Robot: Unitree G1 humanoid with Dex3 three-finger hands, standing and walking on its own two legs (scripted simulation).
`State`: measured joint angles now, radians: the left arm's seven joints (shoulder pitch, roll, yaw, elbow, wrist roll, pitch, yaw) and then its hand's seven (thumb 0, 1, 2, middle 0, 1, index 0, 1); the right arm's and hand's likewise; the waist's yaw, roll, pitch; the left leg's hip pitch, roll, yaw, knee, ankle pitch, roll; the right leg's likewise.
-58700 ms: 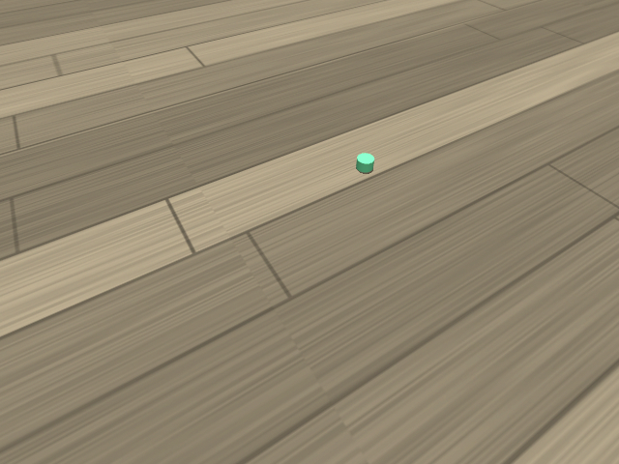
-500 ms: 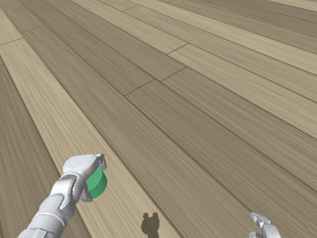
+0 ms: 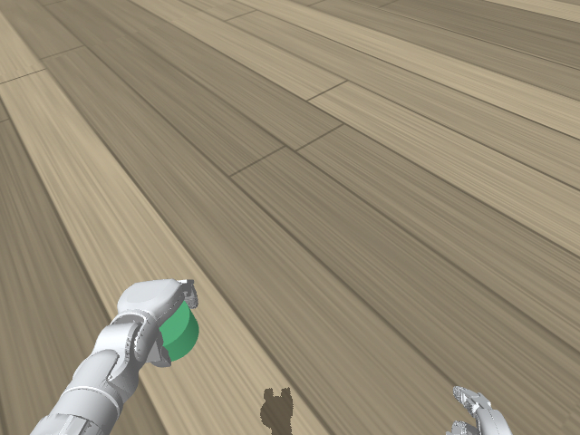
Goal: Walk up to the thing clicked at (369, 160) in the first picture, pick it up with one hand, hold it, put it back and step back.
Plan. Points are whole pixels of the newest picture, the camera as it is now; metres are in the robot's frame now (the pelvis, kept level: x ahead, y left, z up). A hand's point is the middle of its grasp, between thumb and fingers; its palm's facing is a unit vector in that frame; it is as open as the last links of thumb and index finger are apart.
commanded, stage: hold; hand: left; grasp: from above
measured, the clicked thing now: (167, 328) +0.31 +0.22 -0.07
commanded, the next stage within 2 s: crouch in 0.20 s
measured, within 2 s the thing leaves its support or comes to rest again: neither
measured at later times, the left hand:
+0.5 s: hand (164, 328) +0.30 +0.22 -0.05, palm faces -0.47 -0.05 -0.88, open 10.8 cm
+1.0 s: hand (196, 338) +0.37 +0.23 -0.26, palm faces -0.41 +0.05 -0.91, open 10.9 cm
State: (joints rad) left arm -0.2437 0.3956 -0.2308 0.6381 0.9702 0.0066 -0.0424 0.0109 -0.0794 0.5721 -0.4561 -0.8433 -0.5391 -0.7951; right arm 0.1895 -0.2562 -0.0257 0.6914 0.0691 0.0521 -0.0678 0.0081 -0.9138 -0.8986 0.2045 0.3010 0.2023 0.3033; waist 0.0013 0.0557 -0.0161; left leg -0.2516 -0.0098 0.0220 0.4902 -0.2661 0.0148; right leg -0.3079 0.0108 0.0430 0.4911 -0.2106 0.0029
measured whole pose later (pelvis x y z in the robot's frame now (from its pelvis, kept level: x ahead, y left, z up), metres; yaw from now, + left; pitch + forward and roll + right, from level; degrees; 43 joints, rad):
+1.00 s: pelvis -0.05 +0.00 -0.16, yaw +1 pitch +28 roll -2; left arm -0.74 0.45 -0.11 1.24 1.16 -0.05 0.33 0.01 -0.11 0.66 -0.41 -0.91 -0.50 -0.87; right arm 0.26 -0.27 -0.07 0.71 -0.02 0.01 -0.02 0.00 -0.91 -0.90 0.20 0.30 0.20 0.30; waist -0.15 0.03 -0.18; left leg -1.36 -0.01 -0.01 1.45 -0.57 0.02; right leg -1.39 0.02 0.00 1.39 -0.49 0.01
